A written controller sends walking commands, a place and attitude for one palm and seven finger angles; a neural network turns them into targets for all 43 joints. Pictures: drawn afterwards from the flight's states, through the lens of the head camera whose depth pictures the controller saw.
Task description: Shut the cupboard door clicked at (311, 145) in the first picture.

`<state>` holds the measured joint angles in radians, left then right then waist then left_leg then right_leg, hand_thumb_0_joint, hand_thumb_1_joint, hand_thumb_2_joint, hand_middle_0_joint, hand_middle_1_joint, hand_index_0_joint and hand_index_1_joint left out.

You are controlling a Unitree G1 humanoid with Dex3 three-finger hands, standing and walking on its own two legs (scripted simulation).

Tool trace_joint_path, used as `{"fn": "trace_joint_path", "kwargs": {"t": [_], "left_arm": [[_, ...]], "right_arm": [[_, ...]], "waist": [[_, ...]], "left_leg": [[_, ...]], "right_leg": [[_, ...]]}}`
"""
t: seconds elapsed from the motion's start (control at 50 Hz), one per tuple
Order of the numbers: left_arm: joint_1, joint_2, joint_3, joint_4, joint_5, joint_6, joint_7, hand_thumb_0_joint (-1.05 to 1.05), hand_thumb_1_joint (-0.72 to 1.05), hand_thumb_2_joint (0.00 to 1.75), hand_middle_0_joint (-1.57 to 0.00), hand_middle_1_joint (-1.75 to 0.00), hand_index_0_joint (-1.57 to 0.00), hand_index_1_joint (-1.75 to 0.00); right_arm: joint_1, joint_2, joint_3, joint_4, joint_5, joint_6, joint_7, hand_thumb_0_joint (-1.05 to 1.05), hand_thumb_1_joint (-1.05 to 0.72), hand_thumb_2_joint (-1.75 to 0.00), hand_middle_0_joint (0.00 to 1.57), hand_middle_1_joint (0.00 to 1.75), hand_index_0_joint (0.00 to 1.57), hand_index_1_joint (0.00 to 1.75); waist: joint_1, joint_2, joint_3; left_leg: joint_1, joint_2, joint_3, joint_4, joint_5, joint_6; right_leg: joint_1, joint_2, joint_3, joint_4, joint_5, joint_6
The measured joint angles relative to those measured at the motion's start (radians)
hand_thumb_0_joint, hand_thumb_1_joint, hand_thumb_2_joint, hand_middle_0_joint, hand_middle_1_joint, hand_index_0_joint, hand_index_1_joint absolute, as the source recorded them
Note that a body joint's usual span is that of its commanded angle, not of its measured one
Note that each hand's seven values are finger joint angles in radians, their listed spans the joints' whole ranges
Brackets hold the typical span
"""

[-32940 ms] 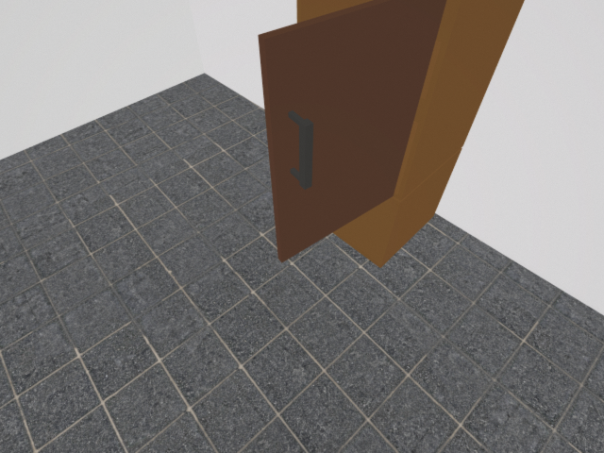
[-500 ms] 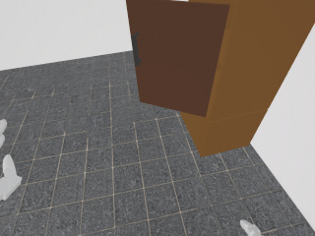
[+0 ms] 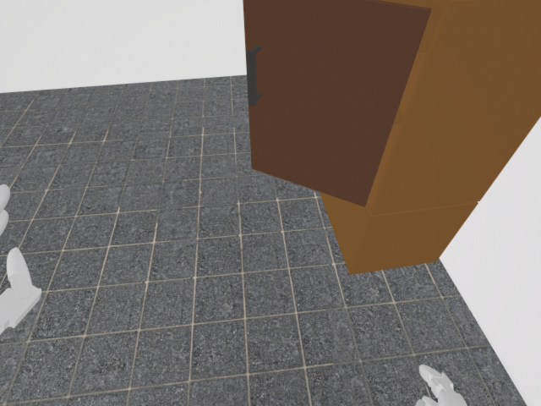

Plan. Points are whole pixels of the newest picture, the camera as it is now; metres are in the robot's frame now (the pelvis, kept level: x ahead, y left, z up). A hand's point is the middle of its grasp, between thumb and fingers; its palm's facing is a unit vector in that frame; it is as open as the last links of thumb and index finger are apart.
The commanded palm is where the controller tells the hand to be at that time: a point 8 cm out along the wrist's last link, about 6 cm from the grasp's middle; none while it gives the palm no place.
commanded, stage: stop stepping back and stand still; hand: left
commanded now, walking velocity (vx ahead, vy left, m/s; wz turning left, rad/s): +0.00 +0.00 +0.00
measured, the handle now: (255, 76) +0.91 +0.11 +0.04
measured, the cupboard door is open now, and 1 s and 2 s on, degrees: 55 55 55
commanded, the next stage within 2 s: let the arm hang, fingers relaxed in 0.18 s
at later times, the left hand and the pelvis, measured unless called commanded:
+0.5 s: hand out of the picture +0.12 +0.23 -0.11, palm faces -0.01 -0.95 -0.31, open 7.4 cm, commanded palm none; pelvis -0.02 +0.02 +0.00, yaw +0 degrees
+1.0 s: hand out of the picture -0.05 +0.23 -0.16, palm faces +0.00 -0.96 -0.27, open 7.3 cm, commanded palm none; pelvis -0.03 +0.02 +0.01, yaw -1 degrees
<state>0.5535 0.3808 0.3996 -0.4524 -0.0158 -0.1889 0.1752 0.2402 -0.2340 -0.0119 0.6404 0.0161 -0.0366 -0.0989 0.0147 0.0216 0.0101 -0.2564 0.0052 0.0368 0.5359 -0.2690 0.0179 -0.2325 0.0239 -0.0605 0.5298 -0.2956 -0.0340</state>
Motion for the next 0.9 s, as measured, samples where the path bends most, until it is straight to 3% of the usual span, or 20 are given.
{"fn": "trace_joint_path", "kwargs": {"t": [0.28, 0.32, 0.38, 0.46, 0.56, 0.66, 0.9], "left_arm": [[0.024, 0.038, 0.002, -0.012, -0.021, 0.003, -0.02, 0.01, 0.88, 0.9, -0.21, -0.3, -0.22, -0.3], [-0.055, 0.042, -0.065, 0.125, 0.001, 0.009, -0.058, 0.01, 0.89, 0.9, -0.21, -0.3, -0.21, -0.3], [-0.21, -0.005, -0.209, 0.482, 0.023, 0.124, -0.124, 0.0, 0.89, 0.9, -0.2, -0.3, -0.21, -0.3], [-0.301, -0.089, -0.346, 0.915, 0.034, 0.228, -0.164, 0.01, 0.9, 0.9, -0.2, -0.3, -0.2, -0.3], [-0.283, -0.199, -0.431, 1.247, 0.036, 0.256, -0.176, 0.01, 0.9, 0.9, -0.2, -0.3, -0.2, -0.3], [-0.251, -0.184, -0.388, 1.409, 0.032, 0.232, -0.157, -0.01, 1.0, 0.9, -0.21, -0.3, -0.21, -0.3], [-0.219, -0.161, -0.378, 1.583, 0.033, 0.211, -0.161, 0.01, 0.92, 0.9, -0.2, -0.3, -0.2, -0.3]], "right_arm": [[-0.037, 0.047, 0.039, -0.066, 0.001, -0.01, 0.014, 0.01, -0.91, -0.9, 0.2, 0.3, 0.2, 0.3], [-0.043, 0.018, 0.032, -0.02, 0.004, -0.047, 0.057, 0.01, -0.91, -0.9, 0.2, 0.3, 0.2, 0.3], [-0.079, -0.045, 0.034, 0.067, -0.011, -0.024, 0.1, 0.01, -0.9, -0.9, 0.2, 0.3, 0.2, 0.3], [-0.105, -0.064, 0.039, 0.136, -0.025, 0.021, 0.11, 0.01, -0.91, -0.9, 0.2, 0.3, 0.2, 0.3], [-0.057, -0.032, 0.044, 0.22, -0.037, 0.053, 0.107, 0.01, -0.91, -0.9, 0.2, 0.3, 0.2, 0.3], [0.026, 0.01, 0.038, 0.34, -0.039, 0.074, 0.095, 0.01, -0.91, -0.9, 0.2, 0.3, 0.2, 0.3], [0.079, 0.027, 0.011, 0.455, -0.031, 0.069, 0.08, 0.01, -0.91, -0.9, 0.2, 0.3, 0.2, 0.3]], "waist": [[-0.025, -0.009, -0.046], [-0.009, 0.013, -0.052], [0.012, 0.054, -0.061], [-0.009, 0.05, -0.028], [-0.03, -0.022, 0.024], [-0.013, -0.062, 0.048], [-0.012, -0.003, 0.048]], "left_leg": [[-0.001, 0.001, 0.011, -0.036, 0.008, 0.012], [-0.026, -0.007, 0.003, -0.012, 0.006, 0.017], [-0.052, -0.025, 0.007, 0.015, 0.003, 0.031], [-0.047, -0.04, 0.024, 0.012, 0.015, 0.04], [-0.015, -0.038, 0.031, -0.034, 0.045, 0.035], [0.002, -0.024, 0.011, -0.07, 0.071, 0.023], [0.031, -0.019, 0.024, -0.11, 0.093, 0.028]], "right_leg": [[0.02, 0.003, 0.012, -0.091, 0.051, 0.014], [0.0, -0.005, 0.002, -0.066, 0.045, 0.018], [-0.038, -0.026, 0.004, -0.011, 0.026, 0.027], [-0.056, -0.042, 0.02, 0.028, 0.019, 0.034], [-0.035, -0.039, 0.028, 0.001, 0.041, 0.029], [0.0, -0.022, 0.008, -0.067, 0.079, 0.015], [0.031, -0.016, 0.021, -0.122, 0.115, 0.018]]}}
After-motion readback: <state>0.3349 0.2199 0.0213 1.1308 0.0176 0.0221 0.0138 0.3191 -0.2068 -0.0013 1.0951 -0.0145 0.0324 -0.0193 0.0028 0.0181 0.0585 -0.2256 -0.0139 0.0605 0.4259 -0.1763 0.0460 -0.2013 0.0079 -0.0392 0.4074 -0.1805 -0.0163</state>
